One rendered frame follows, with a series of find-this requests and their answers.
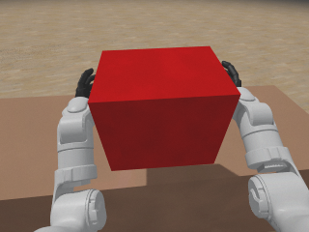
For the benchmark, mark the robot right forearm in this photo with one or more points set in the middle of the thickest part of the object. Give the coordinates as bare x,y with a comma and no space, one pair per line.
264,149

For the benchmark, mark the carton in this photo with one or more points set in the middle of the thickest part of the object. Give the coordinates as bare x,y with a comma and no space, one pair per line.
161,107

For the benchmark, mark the pedestal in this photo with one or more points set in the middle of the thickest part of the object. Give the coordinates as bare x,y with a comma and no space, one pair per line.
210,197

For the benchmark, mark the left robot hand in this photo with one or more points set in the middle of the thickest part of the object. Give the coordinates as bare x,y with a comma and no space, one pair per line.
83,86

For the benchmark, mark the robot right upper arm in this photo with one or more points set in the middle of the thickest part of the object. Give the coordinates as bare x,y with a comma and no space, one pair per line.
280,198

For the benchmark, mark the robot left upper arm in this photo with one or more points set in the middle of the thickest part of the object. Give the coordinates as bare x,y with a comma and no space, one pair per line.
77,211

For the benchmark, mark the right robot hand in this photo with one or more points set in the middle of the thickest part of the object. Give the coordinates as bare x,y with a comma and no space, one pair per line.
232,73

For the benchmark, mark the robot left forearm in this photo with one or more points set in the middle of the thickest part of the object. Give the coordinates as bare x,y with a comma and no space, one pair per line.
75,147

